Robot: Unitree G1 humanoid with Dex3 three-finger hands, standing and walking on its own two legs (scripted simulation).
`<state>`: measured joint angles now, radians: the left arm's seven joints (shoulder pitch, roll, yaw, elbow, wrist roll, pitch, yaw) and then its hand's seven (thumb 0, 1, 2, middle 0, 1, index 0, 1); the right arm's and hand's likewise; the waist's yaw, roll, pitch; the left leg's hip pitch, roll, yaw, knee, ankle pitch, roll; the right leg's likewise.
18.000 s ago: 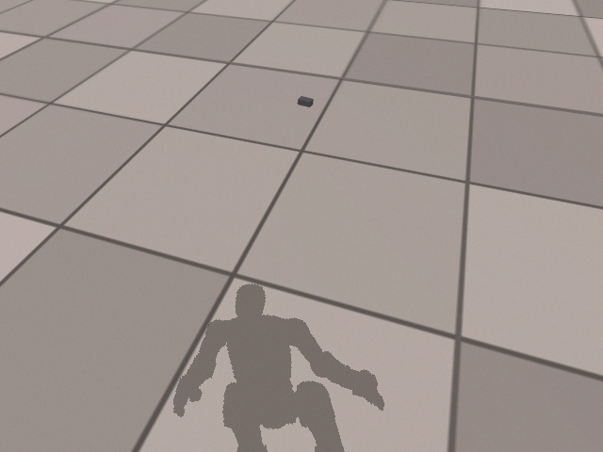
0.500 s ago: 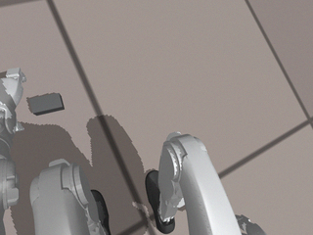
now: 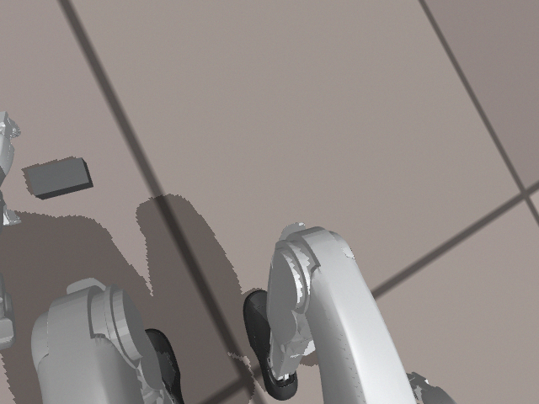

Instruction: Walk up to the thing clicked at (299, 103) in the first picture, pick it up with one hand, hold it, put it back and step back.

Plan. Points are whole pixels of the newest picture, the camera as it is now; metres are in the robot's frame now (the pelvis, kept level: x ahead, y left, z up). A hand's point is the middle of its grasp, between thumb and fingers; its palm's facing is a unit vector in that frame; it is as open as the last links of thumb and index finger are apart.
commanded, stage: rise first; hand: left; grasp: from above
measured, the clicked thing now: (61, 178) +0.50 +0.24 -0.31
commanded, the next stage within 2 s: approach in 0.50 s
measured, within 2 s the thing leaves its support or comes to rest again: neither
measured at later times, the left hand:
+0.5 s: hand out of the picture +0.46 +0.30 -0.18, palm faces -0.44 -0.08 -0.89, open 13.3 cm
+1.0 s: hand (59, 144) +0.52 +0.21 -0.19, palm faces -0.37 -0.05 -0.93, open 13.8 cm
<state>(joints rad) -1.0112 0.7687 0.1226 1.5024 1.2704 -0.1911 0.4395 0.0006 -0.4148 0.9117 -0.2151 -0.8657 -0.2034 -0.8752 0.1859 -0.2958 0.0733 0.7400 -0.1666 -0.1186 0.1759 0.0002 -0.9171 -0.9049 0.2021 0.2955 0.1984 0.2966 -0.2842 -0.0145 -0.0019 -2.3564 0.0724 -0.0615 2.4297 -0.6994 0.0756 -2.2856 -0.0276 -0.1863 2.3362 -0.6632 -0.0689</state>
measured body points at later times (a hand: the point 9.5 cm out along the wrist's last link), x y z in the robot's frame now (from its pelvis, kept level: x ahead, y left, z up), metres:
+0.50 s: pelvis +0.00 +0.00 +0.00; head +0.25 +0.07 +0.37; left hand +0.48 +0.30 -0.13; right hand +0.03 -0.27 -0.09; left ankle +0.07 +0.11 -0.29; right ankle +0.10 -0.10 -0.29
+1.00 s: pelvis +0.00 +0.00 +0.00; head +0.27 +0.07 +0.35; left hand +0.53 +0.21 -0.13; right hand +0.02 -0.27 -0.09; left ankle +0.07 +0.11 -0.29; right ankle +0.10 -0.10 -0.29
